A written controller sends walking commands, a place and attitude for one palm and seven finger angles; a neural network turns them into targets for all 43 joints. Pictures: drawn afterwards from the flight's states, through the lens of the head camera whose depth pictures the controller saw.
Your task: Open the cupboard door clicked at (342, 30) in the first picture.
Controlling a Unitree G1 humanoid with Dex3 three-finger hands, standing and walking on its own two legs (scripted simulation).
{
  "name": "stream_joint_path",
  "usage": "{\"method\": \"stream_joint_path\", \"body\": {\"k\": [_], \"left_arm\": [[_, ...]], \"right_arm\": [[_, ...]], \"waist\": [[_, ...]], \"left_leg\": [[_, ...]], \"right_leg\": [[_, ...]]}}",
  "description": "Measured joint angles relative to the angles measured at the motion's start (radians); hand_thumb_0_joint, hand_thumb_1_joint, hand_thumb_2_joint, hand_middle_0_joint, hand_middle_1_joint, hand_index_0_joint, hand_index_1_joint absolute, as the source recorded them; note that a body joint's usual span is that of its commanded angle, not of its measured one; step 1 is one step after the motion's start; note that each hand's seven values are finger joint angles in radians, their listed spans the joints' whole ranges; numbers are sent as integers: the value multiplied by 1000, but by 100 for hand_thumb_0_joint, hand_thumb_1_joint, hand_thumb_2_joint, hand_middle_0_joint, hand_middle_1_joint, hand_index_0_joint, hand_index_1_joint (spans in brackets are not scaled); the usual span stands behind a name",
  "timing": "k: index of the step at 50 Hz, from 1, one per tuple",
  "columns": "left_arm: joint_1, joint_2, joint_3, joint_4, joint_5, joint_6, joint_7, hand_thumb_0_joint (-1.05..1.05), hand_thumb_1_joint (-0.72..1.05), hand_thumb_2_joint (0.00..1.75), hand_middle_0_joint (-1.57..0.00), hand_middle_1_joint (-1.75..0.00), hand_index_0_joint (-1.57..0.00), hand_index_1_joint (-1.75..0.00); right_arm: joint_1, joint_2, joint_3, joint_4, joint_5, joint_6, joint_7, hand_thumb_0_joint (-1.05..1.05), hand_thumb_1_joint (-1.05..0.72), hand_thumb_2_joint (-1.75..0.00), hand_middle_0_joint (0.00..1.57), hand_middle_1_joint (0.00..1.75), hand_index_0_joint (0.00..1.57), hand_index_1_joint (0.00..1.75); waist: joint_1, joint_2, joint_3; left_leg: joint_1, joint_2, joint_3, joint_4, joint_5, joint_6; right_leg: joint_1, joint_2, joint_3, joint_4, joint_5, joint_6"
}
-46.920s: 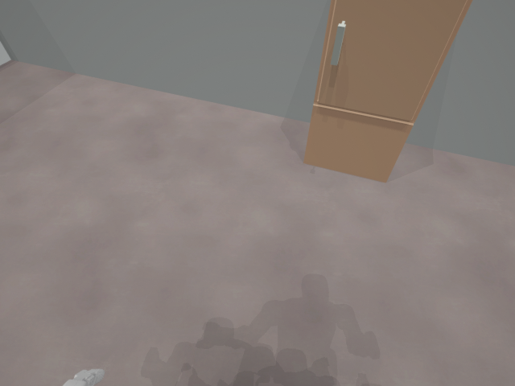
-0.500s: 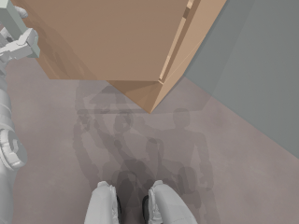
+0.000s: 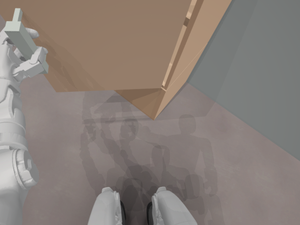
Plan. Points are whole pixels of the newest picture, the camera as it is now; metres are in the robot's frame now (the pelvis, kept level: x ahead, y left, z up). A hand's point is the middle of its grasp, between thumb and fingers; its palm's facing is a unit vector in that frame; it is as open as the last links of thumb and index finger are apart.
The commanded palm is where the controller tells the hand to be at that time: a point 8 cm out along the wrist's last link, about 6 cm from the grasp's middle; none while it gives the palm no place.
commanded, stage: pull the door open along its arc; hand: left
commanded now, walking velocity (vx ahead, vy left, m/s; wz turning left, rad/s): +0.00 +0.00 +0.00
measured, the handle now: (31, 43) +0.56 +0.26 +0.05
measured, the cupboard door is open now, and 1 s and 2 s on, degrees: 44 83 84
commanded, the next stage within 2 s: open thumb and fingers to let go in 0.62 s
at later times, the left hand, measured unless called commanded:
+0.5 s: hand (73, 134) +0.33 +0.14 +0.05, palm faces +0.35 -0.94 +0.02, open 6.7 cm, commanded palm +0.25 +0.22 +0.05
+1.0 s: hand (92, 144) +0.31 +0.11 +0.05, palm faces +0.44 -0.90 -0.01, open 7.8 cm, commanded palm +0.25 +0.15 +0.05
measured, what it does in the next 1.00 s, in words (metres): shifts its weight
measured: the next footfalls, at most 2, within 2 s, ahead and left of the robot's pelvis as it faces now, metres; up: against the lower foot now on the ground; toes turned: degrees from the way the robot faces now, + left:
none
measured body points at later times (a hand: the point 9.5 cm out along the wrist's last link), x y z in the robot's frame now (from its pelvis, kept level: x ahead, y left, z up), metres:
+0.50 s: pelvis +0.00 -0.02 +0.02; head +0.08 -0.01 +0.46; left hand +0.30 +0.19 +0.06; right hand +0.19 -0.23 -0.09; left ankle +0.02 +0.08 -0.64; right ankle +0.00 -0.11 -0.64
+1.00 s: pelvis +0.00 -0.06 +0.02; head +0.07 -0.08 +0.46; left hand +0.28 +0.15 +0.05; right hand +0.16 -0.29 -0.11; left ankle +0.02 +0.08 -0.64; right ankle +0.00 -0.11 -0.64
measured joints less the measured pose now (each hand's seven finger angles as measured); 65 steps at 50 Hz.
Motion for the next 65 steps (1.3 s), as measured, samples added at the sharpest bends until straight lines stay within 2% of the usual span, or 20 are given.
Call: {"method": "stream_joint_path", "body": {"k": [7, 9, 12, 17, 20, 24, 31, 38, 41, 45, 52, 60, 65], "left_arm": [[243, -118, -50, -202, -59, -13, 1, 0, 65, 73, -31, -132, -32, -135], [324, -172, -78, -280, -80, -17, 32, 0, 64, 72, -31, -132, -33, -134], [438, -278, -132, -403, -83, -34, 149, 0, 63, 73, -31, -132, -33, -132], [604, -440, -227, -587, -29, -51, 385, 0, 62, 74, -32, -133, -34, -128], [687, -504, -292, -663, 14, -57, 487, 0, 61, 73, -33, -133, -34, -129], [775, -553, -373, -727, 66, -63, 574, 0, 59, 71, -35, -133, -35, -130], [892, -602, -477, -792, 111, -77, 670, 0, 56, 68, -36, -133, -36, -133], [869, -619, -506, -765, 123, -105, 751, 0, 59, 73, -35, -133, -33, -133], [848, -612, -498, -752, 132, -107, 760, -1, 61, 76, -35, -133, -34, -133], [827, -581, -476, -733, 113, -98, 729, -1, 56, 75, -35, -132, -35, -132], [813, -569, -440, -710, 55, -98, 676, 0, 29, 64, -35, -129, -35, -129], [849, -589, -457, -724, 74, -121, 681, 0, -18, 44, -33, -124, -33, -124], [853, -595, -473, -730, 86, -129, 698, -1, -37, 36, -30, -115, -30, -115]], "right_arm": [[-9, 6, -21, -30, 18, 11, 14, 0, -91, -89, 20, 30, 21, 30], [-18, 9, -32, -40, 20, 6, 17, 0, -91, -89, 20, 30, 21, 30], [-41, 13, -47, -50, 15, -13, 26, 0, -91, -89, 20, 30, 21, 30], [-113, 26, -59, -63, -8, -29, 42, 0, -91, -89, 20, 30, 20, 30], [-157, 41, -57, -76, -21, -26, 46, 0, -91, -89, 20, 30, 20, 30], [-205, 66, -46, -87, -33, -18, 38, 0, -91, -89, 20, 30, 20, 30], [-241, 100, -30, -84, -48, -22, 20, 1, -91, -89, 20, 30, 21, 30], [-231, 90, -41, -40, -65, -61, 12, 1, -91, -89, 20, 30, 21, 30], [-220, 78, -49, -19, -68, -71, 7, 1, -91, -89, 20, 30, 21, 30], [-205, 61, -59, 4, -62, -71, -8, 1, -91, -89, 20, 30, 21, 30], [-179, 41, -75, 25, -53, -84, -17, 1, -91, -89, 20, 30, 20, 30], [-170, 38, -84, 14, -56, -89, -6, 1, -91, -89, 20, 30, 20, 30], [-187, 49, -79, 6, -59, -91, -3, 1, -91, -89, 20, 30, 20, 30]], "waist": [[38, -5, -26], [56, -8, -34], [86, -12, -49], [125, -18, -61], [144, -23, -58], [165, -31, -52], [180, -34, -42], [184, -28, -39], [186, -29, -40], [182, -25, -35], [172, -22, -34], [175, -22, -38], [179, -21, -41]], "left_leg": [[96, -7, 18, -58, 4, -1], [125, -9, 23, -74, 5, -1], [158, -15, 29, -90, 6, -2], [197, -26, 37, -95, 6, -5], [219, -32, 38, -94, 7, -9], [246, -38, 32, -95, 12, -19], [282, -42, 9, -107, 26, -45], [254, -51, -27, -91, 37, -70], [239, -53, -34, -85, 41, -79], [238, -54, -38, -92, 47, -85], [247, -51, -31, -117, 55, -88], [250, -55, -22, -119, 50, -81], [241, -57, -21, -105, 43, -72]], "right_leg": [[86, -4, 20, -46, 3, 2], [112, -6, 26, -59, 3, 3], [140, -12, 32, -66, 1, 5], [171, -22, 39, -52, -11, 2], [188, -28, 39, -38, -18, -2], [211, -34, 33, -23, -26, -13], [248, -36, 10, -21, -30, -39], [229, -44, -28, 6, -42, -65], [213, -46, -36, 18, -45, -72], [211, -46, -40, 18, -45, -78], [213, -43, -32, -1, -35, -78], [214, -47, -22, -3, -38, -72], [209, -49, -21, 4, -41, -65]]}}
